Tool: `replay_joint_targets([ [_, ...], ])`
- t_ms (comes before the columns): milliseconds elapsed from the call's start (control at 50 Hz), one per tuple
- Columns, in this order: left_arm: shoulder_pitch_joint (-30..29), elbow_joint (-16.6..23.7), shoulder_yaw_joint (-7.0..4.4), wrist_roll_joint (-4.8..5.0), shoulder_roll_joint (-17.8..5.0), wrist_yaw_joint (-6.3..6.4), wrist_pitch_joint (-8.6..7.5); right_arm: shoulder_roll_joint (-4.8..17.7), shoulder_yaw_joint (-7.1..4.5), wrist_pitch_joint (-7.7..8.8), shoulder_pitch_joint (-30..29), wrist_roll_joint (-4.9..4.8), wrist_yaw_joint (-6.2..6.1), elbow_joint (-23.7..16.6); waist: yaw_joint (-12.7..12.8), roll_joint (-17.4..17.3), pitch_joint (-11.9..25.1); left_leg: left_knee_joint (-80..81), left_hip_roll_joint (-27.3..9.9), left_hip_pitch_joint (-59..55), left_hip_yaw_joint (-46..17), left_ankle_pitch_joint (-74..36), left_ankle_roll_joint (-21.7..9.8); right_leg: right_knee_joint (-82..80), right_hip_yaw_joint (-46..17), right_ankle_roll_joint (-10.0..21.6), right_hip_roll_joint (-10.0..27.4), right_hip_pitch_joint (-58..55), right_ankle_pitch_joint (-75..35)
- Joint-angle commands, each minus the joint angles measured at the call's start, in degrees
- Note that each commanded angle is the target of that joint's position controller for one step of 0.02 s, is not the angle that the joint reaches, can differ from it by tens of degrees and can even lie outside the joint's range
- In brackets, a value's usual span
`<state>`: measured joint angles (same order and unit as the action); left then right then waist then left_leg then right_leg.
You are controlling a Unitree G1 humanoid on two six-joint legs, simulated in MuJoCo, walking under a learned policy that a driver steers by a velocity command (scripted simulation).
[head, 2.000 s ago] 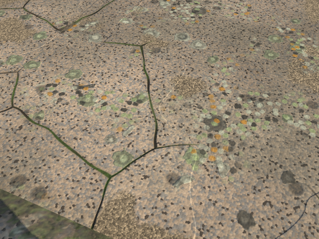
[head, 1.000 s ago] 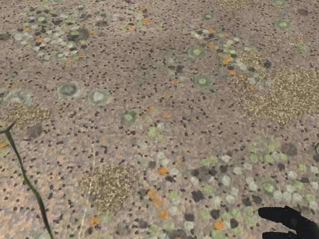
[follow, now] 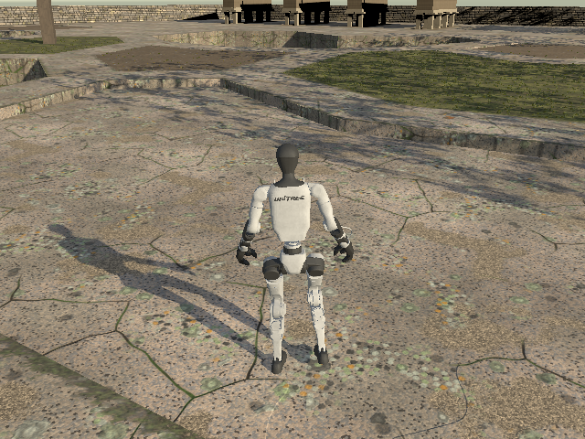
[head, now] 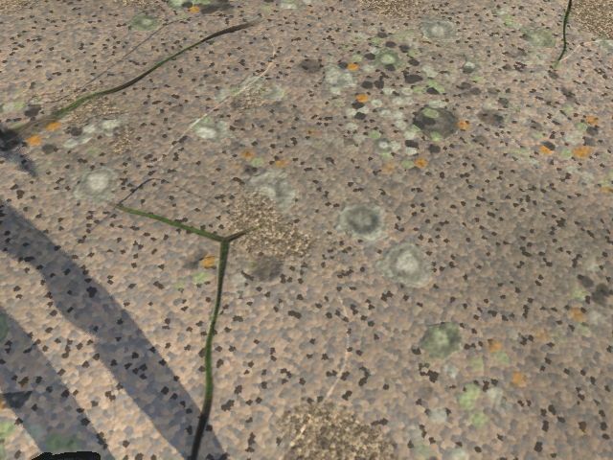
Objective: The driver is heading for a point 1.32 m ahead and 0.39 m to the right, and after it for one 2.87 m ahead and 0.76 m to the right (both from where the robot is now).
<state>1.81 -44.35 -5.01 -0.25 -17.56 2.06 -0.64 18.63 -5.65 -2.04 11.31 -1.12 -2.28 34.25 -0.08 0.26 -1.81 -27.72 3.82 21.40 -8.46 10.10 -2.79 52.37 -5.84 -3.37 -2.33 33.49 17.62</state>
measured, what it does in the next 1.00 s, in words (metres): steps on the spot, turning right: right foot, then left foot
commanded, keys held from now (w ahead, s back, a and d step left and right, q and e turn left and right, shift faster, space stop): q+shift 0.06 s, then e+shift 0.86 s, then w+e+shift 0.08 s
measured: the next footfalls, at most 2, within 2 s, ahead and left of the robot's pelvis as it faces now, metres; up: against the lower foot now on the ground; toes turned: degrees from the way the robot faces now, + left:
right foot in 0.18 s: +0.10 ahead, -0.13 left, +0.00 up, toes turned +12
left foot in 0.52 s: +0.03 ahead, +0.08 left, +0.00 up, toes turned -11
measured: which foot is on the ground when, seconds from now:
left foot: down 0.00-0.26, up 0.28-0.50, down 0.52-0.96, up 0.98-1.00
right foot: up 0.00-0.16, down 0.18-0.52, up 0.54-0.94, down 0.96-1.00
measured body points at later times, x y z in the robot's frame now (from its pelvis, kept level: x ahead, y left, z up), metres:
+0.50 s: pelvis +0.02 -0.03 -0.01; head +0.06 -0.03 +0.44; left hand +0.18 +0.25 -0.10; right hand +0.17 -0.31 -0.09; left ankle -0.01 +0.09 -0.74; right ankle +0.06 -0.14 -0.74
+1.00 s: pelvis +0.01 -0.08 -0.02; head +0.05 -0.11 +0.42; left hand +0.31 +0.08 -0.10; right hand -0.02 -0.40 -0.13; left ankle -0.01 +0.09 -0.71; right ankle -0.02 -0.17 -0.74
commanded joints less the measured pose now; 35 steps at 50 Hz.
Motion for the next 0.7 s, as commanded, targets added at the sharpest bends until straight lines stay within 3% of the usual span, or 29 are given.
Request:
replay_joint_targets([
  [20,-1.28,3.58,-0.49,0.36,-3.42,-0.52,-0.8,10.09,-2.89,0.28,-2.32,0.0,-0.8,-5.8,0.35,-8.83,9.96,5.79,-12.03,-10.39,-17.58,-9.1,-8.39,-7.29,-1.49,-0.46,-1.93,-0.52,-1.67],
  [80,0.81,3.11,-0.74,0.48,-4.66,-1.22,-1.02,9.71,-2.62,-0.11,-3.17,0.32,-0.53,-6.61,0.26,-10.57,10.32,4.44,-11.9,-10.34,-19.44,-9.2,-7.76,-11.54,-1.74,-0.11,-1.62,-4.12,-1.19],
  [120,2.53,2.67,-0.64,0.26,-5.16,-1.71,-1.17,7.9,-1.6,-0.02,-3.25,0.78,-0.13,-6.79,-0.74,-11.37,12.11,1.78,-12.4,-10.78,-18.62,-14.97,-7.64,-13.86,-0.13,0.54,0.22,-8.66,-1.06],
  [160,4.18,2.77,-0.03,-0.18,-3.62,-2.41,-1.55,5.12,0.05,0.02,-3.56,0.94,0.21,-6.33,0.35,-9.92,12.0,-0.36,-11.49,-7.9,-17.18,-14.72,-6.52,-22.32,1.89,2.32,1.76,-17.19,-7.98],
  [180,3.69,3.17,0.61,-0.92,-2.35,-2.83,-1.64,2.16,1.25,0.22,-1.27,1.55,0.42,-5.13,0.11,-7.57,11.21,-0.54,-9.13,-6.3,-15.5,-8.31,-4.21,-28.87,-0.16,3.67,3.73,-21.96,-14.41],
  [200,2.37,3.92,1.13,-2.19,-3.19,-3.05,-1.66,-1.42,2.4,0.5,2.83,3.1,0.59,-3.58,-2.85,1.01,10.87,-6.42,-4.06,-5.35,-9.67,4.44,-0.85,-32.91,-9.9,6.15,10.95,-24.33,-21.62],
  [220,-2.26,4.24,1.74,-2.84,-4.0,-2.94,-1.54,0.2,1.87,0.95,6.68,3.56,0.97,-3.96,-8.79,10.57,6.68,-5.82,-0.47,-7.11,-3.99,14.63,2.45,-33.82,-16.21,13.63,15.24,-16.64,-22.19],
  [240,-4.22,5.42,1.94,-2.01,-2.38,-2.99,-1.44,3.06,1.26,1.46,3.67,3.87,0.82,-3.45,-6.88,9.95,4.3,-3.04,-2.41,-10.06,-2.07,10.43,4.03,-35.22,-17.59,14.6,13.85,-12.0,-12.45],
  [260,-2.17,5.56,1.46,-1.0,-3.82,-3.0,-1.24,5.16,0.57,1.8,-0.6,3.36,0.71,-3.56,-3.88,7.96,3.24,-2.34,-1.78,-10.75,-0.89,7.59,3.81,-35.07,-15.63,12.33,10.94,-11.76,-7.24],
  [280,-0.04,5.41,0.37,0.15,-7.7,-2.85,-0.98,5.37,0.17,1.88,-3.35,3.07,0.43,-3.81,-2.3,7.03,2.64,-3.36,-1.11,-10.46,0.63,6.64,3.43,-34.97,-16.03,11.14,9.81,-11.82,-3.83],
  [300,0.9,5.89,-0.46,1.01,-10.4,-2.59,-0.78,5.02,0.03,1.85,-4.26,2.85,0.24,-4.57,-1.79,8.1,1.55,-3.86,-0.81,-8.52,1.73,7.0,3.29,-35.06,-18.3,11.38,10.02,-12.53,-2.7],
  [320,1.75,6.23,-1.01,1.38,-11.47,-2.12,-0.45,4.0,0.13,2.1,-4.01,2.34,0.23,-4.6,-1.7,9.16,1.0,-4.37,-0.45,-6.27,2.88,8.09,3.41,-34.45,-20.13,12.13,10.29,-14.23,-3.71],
  [420,6.36,8.06,-2.14,1.91,-9.53,-1.16,0.94,1.26,-0.18,3.83,-2.57,0.92,0.54,-3.31,0.38,10.33,7.33,-7.9,1.57,1.15,2.31,17.21,4.15,-29.8,-27.99,16.13,11.62,-27.99,-24.08],
  [460,5.63,8.85,-2.83,2.49,-9.73,-0.91,1.84,1.04,-0.4,4.24,-1.57,0.38,0.97,-2.36,-0.1,8.94,9.56,-4.15,1.56,-0.51,1.77,15.04,4.46,-28.32,-28.37,15.28,10.81,-29.91,-27.99],
  [500,1.95,10.62,-3.01,3.34,-9.24,-0.5,3.15,1.55,-0.93,4.37,2.57,0.07,1.4,-0.09,-2.6,7.84,10.62,6.06,0.19,-10.71,2.52,4.88,3.88,-26.16,-25.41,12.09,7.34,-23.51,-24.05],
  [520,1.23,11.61,-2.53,3.59,-7.42,-0.39,3.53,3.76,-1.69,3.99,3.63,0.39,1.33,0.64,-2.55,5.1,10.05,9.14,-4.99,-17.97,-0.4,-1.27,2.06,-22.51,-21.93,9.21,3.93,-15.25,-15.13],
  [540,3.64,12.69,-1.79,3.41,-4.68,-0.56,3.33,8.98,-2.64,3.29,1.24,1.95,1.04,0.13,0.91,-11.01,7.79,10.61,-16.94,-22.06,-13.15,-14.16,-4.72,-12.39,-10.55,5.35,-4.64,-2.05,5.13],
  [560,6.33,11.93,-2.99,2.24,-8.22,-1.02,2.54,7.88,-2.47,3.5,-2.16,3.96,1.09,-1.55,1.96,-14.13,6.23,9.72,-26.68,-19.9,-18.97,-26.79,-11.28,0.89,-6.24,2.21,-3.73,3.57,17.35],
  [580,8.08,10.49,-4.07,1.71,-11.34,-1.44,2.44,5.14,-1.58,3.6,-4.37,3.67,0.67,-2.78,2.64,-8.0,5.86,8.74,-26.95,-18.53,-14.27,-30.19,-11.79,9.84,-5.1,0.54,-0.34,3.7,15.32],
  [600,9.09,9.31,-4.27,1.96,-11.06,-1.54,2.92,3.61,-1.05,3.56,-6.13,2.92,0.22,-3.11,3.29,-4.55,5.18,7.73,-22.88,-17.71,-8.32,-27.8,-9.46,13.08,-3.71,-0.47,0.53,3.56,11.67],
  [640,8.78,9.29,-3.13,1.96,-7.63,-1.8,3.76,3.55,-0.7,3.47,-6.07,1.4,-0.57,-2.63,2.19,-4.97,3.18,6.46,-18.47,-19.14,-0.6,-29.3,-7.24,16.86,-1.27,-2.13,2.48,7.63,4.93],
  [700,3.19,12.72,-1.63,2.56,-5.31,-2.86,3.55,5.42,-1.1,2.32,-1.27,2.42,-1.2,-1.57,-1.9,-7.09,2.47,7.41,-17.85,-21.41,4.46,-30.7,-8.98,12.25,4.11,-3.8,4.81,9.56,1.55],
])
Keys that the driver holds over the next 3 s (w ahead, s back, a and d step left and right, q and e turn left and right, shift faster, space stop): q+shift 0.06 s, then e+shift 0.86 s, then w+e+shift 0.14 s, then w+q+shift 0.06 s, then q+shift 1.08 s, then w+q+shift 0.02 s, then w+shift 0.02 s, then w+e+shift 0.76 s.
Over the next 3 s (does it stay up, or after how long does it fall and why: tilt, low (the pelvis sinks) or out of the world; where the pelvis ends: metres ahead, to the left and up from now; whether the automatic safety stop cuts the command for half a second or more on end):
stays up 0.67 -0.20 -0.01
